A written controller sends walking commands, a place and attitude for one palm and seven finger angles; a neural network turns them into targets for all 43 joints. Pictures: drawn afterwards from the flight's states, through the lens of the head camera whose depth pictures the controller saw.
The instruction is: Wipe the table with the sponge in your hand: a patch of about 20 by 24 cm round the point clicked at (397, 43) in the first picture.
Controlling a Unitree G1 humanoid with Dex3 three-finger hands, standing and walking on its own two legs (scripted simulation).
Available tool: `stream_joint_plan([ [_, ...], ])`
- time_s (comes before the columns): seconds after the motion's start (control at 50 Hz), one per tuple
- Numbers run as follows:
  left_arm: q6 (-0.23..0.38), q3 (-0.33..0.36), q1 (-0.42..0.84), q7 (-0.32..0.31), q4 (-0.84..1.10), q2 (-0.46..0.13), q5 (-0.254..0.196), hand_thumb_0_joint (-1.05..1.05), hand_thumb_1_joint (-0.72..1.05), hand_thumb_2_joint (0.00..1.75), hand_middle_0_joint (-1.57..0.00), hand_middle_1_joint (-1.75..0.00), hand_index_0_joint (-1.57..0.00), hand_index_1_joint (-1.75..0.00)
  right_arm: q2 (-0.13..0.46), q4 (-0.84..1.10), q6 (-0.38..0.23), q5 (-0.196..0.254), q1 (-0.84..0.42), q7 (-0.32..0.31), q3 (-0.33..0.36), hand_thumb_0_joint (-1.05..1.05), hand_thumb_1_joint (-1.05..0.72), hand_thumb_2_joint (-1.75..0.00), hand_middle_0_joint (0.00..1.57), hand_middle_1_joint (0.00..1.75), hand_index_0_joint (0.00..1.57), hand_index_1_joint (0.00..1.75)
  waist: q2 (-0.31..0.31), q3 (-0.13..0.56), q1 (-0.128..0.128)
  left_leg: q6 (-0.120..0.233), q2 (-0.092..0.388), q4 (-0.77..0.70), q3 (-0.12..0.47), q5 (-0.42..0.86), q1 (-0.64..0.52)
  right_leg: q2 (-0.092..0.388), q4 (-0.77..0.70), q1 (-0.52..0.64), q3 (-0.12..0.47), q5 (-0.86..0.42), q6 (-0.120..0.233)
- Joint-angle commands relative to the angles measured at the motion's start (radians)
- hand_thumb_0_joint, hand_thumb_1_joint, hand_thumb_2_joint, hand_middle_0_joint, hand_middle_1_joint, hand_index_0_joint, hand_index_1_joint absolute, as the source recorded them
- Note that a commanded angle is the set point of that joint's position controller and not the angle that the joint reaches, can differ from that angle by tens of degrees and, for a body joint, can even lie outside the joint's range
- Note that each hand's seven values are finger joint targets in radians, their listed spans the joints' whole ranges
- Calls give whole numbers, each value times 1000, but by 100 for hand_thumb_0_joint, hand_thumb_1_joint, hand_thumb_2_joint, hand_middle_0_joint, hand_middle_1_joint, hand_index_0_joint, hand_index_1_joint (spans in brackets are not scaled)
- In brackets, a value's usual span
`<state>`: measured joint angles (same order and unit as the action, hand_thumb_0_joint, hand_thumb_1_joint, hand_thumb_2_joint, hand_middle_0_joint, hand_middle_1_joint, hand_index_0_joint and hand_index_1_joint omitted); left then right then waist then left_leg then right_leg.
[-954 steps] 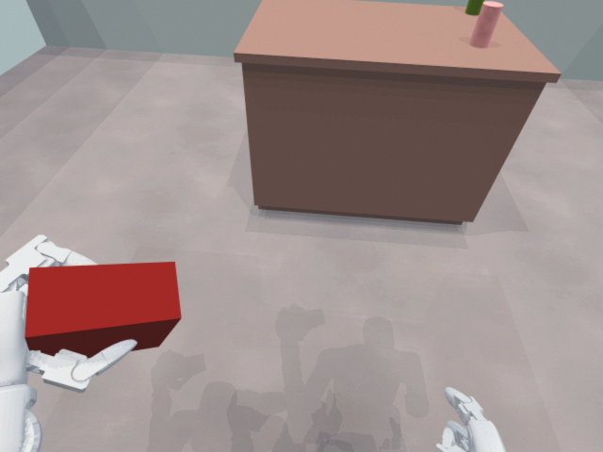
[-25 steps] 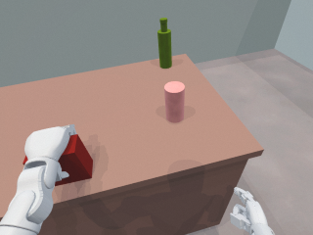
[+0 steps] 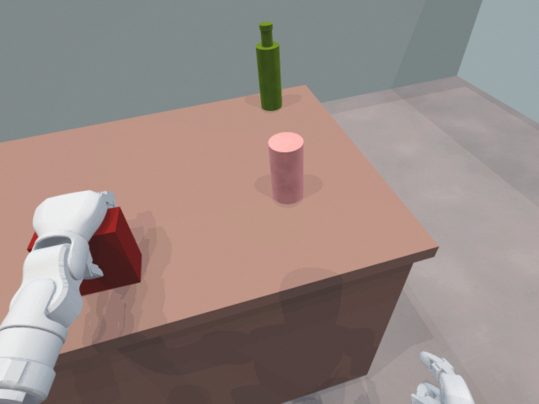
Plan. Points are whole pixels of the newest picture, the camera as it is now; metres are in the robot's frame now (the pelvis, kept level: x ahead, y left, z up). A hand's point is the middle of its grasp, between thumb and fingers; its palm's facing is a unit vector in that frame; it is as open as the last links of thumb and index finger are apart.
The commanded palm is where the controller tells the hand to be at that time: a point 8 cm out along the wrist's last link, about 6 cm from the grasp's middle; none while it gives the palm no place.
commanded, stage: wipe forward along the first lane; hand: left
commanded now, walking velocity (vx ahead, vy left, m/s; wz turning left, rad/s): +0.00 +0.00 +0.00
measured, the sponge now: (97, 261) +0.30 +0.33 +0.06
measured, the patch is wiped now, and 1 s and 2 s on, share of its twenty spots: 0.35 0.60 0.60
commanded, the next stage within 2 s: slide across to the middle lane in 1.06 s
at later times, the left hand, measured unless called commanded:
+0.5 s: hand (90, 217) +0.35 +0.35 +0.11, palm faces -0.10 +0.02 -0.99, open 10.1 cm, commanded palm +0.35 +0.35 +0.14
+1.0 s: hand (93, 195) +0.40 +0.37 +0.10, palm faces -0.12 +0.03 -0.99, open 10.1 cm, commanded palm +0.40 +0.36 +0.14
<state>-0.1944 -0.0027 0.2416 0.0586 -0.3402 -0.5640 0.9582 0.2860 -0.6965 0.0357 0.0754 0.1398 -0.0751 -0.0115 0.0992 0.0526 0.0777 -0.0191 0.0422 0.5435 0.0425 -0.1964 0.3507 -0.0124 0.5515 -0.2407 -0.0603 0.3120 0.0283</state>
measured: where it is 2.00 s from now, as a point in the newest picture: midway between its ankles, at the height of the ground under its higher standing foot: outside the picture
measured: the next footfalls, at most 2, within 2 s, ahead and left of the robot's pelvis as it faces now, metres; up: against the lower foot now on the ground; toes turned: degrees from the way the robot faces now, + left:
none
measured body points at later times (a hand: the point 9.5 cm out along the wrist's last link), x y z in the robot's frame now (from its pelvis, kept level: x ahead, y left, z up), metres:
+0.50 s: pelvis -0.01 +0.00 -0.01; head +0.00 -0.03 +0.44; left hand +0.35 +0.34 +0.16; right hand +0.11 -0.27 -0.13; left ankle +0.06 +0.15 -0.73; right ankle -0.01 -0.10 -0.73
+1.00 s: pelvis +0.00 +0.02 -0.01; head +0.03 +0.00 +0.44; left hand +0.40 +0.36 +0.16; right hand +0.09 -0.26 -0.14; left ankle +0.06 +0.15 -0.73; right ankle -0.01 -0.10 -0.73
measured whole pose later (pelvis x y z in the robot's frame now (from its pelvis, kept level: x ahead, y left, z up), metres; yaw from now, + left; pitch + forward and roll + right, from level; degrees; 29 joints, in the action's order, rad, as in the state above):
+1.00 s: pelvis +0.00 +0.02 -0.01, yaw -1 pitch +8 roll -2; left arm -0.02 0.05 0.66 -0.01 -0.92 -0.68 1.04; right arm 0.30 -0.73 0.10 0.09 0.27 -0.05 0.02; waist 0.07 0.10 0.00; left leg -0.01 0.04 0.62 0.03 -0.22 0.53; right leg -0.01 0.59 -0.41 -0.04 0.31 0.01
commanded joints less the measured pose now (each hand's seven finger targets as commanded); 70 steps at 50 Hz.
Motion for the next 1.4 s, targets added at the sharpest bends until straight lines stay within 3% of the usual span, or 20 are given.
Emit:
stream_joint_plan([
  [0.0,20,142,241,-38,-8,-307,29,0,10,130,-120,-160,-120,-160,128,146,-37,0,-112,-11,50,0,-90,-90,20,30,20,30,-123,92,-18,65,-79,-20,-54,16,-91,-15,-143,-101,46,-124,7],
  [0.06,35,101,278,-45,-64,-270,37,0,10,130,-120,-160,-120,-160,128,142,-35,2,-89,-13,56,0,-90,-90,20,30,20,30,-134,80,-27,69,-78,-15,-58,-16,-75,-14,-146,-141,42,-74,4],
  [0.1,46,123,308,-52,-78,-307,49,0,10,130,-120,-160,-120,-160,135,136,-30,3,-78,-11,58,0,-90,-90,20,30,20,30,-114,90,-28,66,-78,-16,-51,-21,-66,-17,-140,-146,44,-67,11],
  [0.12,50,95,323,-54,-85,-276,48,0,10,130,-120,-160,-120,-160,131,139,-30,5,-72,-10,60,0,-90,-90,20,30,20,30,-117,106,-33,69,-78,-13,-54,-20,-67,-16,-133,-145,41,-72,9],
  [0.16,54,126,348,-61,-141,-321,44,0,10,130,-120,-160,-120,-160,138,126,-25,6,-54,-15,63,0,-90,-90,20,30,20,30,-157,112,-39,71,-76,-7,-56,-40,-50,-14,-141,-148,49,-48,3],
  [0.32,90,85,492,-67,-244,-319,62,0,10,130,-120,-160,-120,-160,136,120,-19,13,-11,-14,66,0,-90,-90,20,30,20,30,-108,131,-62,75,-75,-1,-52,-79,-26,-14,-130,-182,52,-11,5],
  [0.46,126,128,568,-84,-355,-391,79,0,10,130,-120,-160,-120,-160,144,110,-2,14,33,-9,67,0,-90,-90,20,30,20,30,-132,144,-75,79,-70,14,-50,-81,14,-15,-120,-184,57,-24,3],
  [0.5,135,135,623,-84,-374,-416,91,0,10,130,-120,-160,-120,-160,145,106,-2,16,40,-9,67,0,-90,-90,20,30,20,30,-103,142,-81,79,-68,12,-46,-82,20,-17,-117,-198,58,-26,7],
  [0.56,137,86,663,-87,-401,-376,103,0,10,130,-120,-160,-120,-160,145,106,2,16,57,-6,69,0,-90,-90,20,30,20,30,-88,157,-97,80,-68,18,-48,-91,11,-19,-111,-217,53,-15,7],
  [0.6,143,125,670,-86,-413,-421,108,0,10,130,-120,-160,-120,-160,147,104,5,16,66,-5,71,0,-90,-90,20,30,20,30,-74,186,-84,80,-65,17,-42,-66,8,-21,-105,-199,52,-45,14],
  [0.74,153,79,706,-92,-440,-363,94,0,10,130,-120,-160,-120,-160,149,97,17,17,91,-1,76,0,-90,-90,20,30,20,30,-99,205,-106,83,-62,25,-47,-38,-5,-23,-99,-201,45,-95,9],
  [0.86,151,108,713,-105,-492,-399,110,0,10,130,-120,-160,-120,-160,159,79,26,15,114,4,81,0,-90,-90,20,30,20,30,-123,220,-107,82,-60,30,-47,4,0,-27,-90,-193,40,-146,11],
  [0.94,150,90,726,-111,-485,-378,118,0,10,130,-120,-160,-120,-160,158,77,33,14,116,13,84,0,-90,-90,20,30,20,30,-88,227,-110,82,-59,32,-49,29,-17,-28,-84,-204,36,-166,14],
  [1.0,142,114,754,-111,-495,-418,123,0,10,130,-120,-160,-120,-160,162,79,38,15,114,13,78,0,-90,-90,20,30,20,30,-86,226,-109,80,-57,21,-41,29,-8,-28,-86,-201,32,-163,18],
  [1.06,129,99,821,-111,-542,-434,134,0,10,130,-120,-160,-120,-160,170,72,37,17,129,10,77,0,-90,-90,20,30,20,30,-114,192,-134,81,-58,17,-37,-28,12,-30,-93,-238,30,-92,11],
  [1.1,134,102,853,-104,-537,-453,147,0,10,130,-120,-160,-120,-160,168,75,33,15,134,9,76,0,-90,-90,20,30,20,30,-60,222,-128,79,-54,14,-30,-4,-9,-31,-83,-243,28,-106,20],
  [1.14,132,96,822,-99,-565,-441,160,0,10,130,-120,-160,-120,-160,169,73,38,11,154,15,82,0,-90,-90,20,30,20,30,-68,253,-122,78,-54,29,-31,32,-27,-35,-73,-235,24,-134,22],
  [1.16,133,58,818,-93,-535,-391,154,0,10,130,-120,-160,-120,-160,162,85,38,11,149,17,81,0,-90,-90,20,30,20,30,-45,279,-120,77,-55,28,-33,44,-40,-35,-72,-226,25,-143,23],
  [1.3,162,52,866,-105,-356,-312,66,0,10,130,-120,-160,-120,-160,139,99,23,13,113,13,87,0,-90,-90,20,30,20,30,-17,327,-111,76,-40,2,-14,73,-129,-35,-88,-209,16,-160,27],
  [1.38,122,12,879,-126,-322,-264,51,0,10,130,-120,-160,-120,-160,137,81,13,19,88,16,86,0,-90,-90,20,30,20,30,-20,287,-121,72,-37,-24,0,31,-155,-36,-100,-223,11,-131,24],
])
